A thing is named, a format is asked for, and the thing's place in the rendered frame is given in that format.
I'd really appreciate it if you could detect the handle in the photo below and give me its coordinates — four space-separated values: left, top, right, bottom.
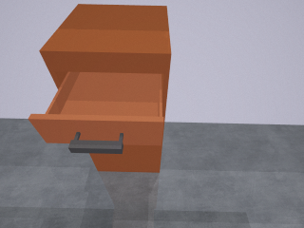
68 132 124 154

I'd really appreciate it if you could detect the cabinet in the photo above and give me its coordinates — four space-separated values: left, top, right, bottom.
39 4 172 173

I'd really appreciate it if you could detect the drawer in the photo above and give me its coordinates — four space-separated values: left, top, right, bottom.
28 71 164 146

